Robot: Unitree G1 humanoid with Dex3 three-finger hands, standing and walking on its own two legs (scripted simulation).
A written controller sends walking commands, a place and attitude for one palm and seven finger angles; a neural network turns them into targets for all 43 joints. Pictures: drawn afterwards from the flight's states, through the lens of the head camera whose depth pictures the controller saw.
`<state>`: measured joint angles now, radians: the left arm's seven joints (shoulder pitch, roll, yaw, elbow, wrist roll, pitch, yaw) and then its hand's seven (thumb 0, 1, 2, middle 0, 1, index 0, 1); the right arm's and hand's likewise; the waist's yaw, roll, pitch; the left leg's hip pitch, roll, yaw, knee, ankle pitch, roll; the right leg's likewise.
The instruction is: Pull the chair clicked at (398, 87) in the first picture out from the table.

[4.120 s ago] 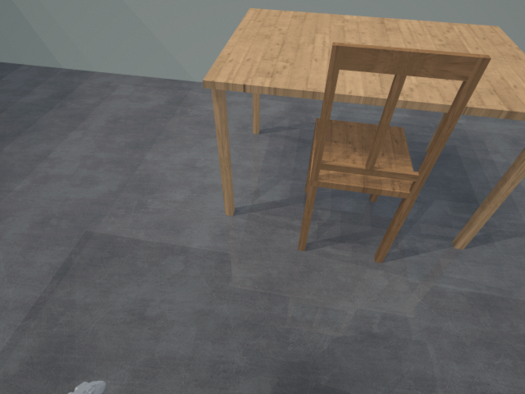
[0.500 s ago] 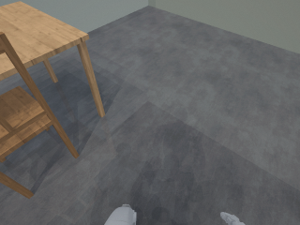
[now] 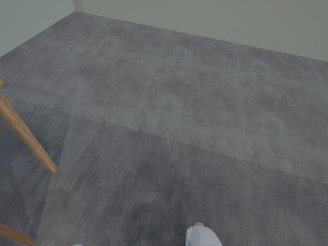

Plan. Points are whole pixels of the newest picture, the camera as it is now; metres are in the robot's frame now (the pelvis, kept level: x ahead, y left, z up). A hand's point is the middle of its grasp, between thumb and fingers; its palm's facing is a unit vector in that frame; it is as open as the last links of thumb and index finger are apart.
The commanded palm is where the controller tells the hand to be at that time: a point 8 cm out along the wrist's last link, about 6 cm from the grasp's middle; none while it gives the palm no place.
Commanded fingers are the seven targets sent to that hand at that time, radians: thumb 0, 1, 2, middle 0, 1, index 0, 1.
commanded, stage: walk to a spot facing it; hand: left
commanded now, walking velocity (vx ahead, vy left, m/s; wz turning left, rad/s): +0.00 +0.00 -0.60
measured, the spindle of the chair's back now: out of the picture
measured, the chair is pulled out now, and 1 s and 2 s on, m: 0.00 0.00 0.00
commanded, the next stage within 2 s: turn to face it in 0.10 s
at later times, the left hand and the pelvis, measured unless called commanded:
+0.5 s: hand (121, 214) +0.23 +0.13 -0.16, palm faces -0.07 -0.98 -0.21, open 7.3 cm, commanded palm none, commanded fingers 0.00 0.90 0.90 -0.20 -0.30 -0.20 -0.30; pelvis +0.11 -0.03 +0.00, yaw -5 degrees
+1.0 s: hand (88, 243) +0.15 +0.21 -0.16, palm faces +0.24 -0.94 -0.25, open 7.4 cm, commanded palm none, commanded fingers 0.00 0.90 0.90 -0.20 -0.30 -0.20 -0.30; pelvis +0.11 -0.02 +0.01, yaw +11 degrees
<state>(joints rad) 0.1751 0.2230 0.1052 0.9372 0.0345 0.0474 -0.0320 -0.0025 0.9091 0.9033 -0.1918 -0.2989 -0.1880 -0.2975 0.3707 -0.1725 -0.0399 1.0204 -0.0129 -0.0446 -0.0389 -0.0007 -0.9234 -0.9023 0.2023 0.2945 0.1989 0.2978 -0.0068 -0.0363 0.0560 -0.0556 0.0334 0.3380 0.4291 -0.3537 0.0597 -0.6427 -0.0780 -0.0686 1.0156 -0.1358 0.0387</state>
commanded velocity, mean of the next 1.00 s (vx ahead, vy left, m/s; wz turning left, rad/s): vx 0.00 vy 0.00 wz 0.40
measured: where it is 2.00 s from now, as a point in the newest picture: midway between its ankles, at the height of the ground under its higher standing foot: outside the picture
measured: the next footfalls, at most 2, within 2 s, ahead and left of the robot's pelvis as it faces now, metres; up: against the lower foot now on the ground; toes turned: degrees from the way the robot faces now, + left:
right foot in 0.18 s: +0.16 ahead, -0.11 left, +0.00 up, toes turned -13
left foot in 0.64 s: +0.16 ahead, +0.09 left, +0.00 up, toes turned +9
